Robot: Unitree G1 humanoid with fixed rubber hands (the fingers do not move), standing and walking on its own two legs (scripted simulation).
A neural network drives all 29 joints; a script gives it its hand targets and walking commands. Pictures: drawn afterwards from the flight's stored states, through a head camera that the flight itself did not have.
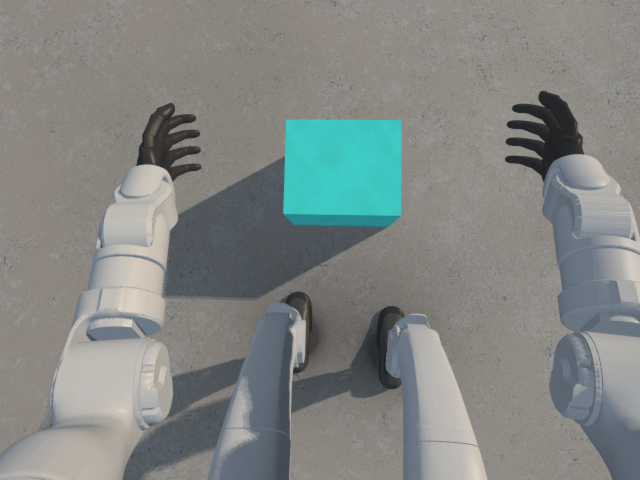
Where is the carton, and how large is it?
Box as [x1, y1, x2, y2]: [283, 120, 400, 226]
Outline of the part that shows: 286,120 283,213 294,224 388,226 400,215 400,120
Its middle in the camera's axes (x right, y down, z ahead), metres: +0.05 -0.14 +0.94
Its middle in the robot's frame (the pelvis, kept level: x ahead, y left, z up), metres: +0.54 +0.02 -0.57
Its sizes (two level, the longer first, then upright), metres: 0.252 0.210 0.213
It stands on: the floor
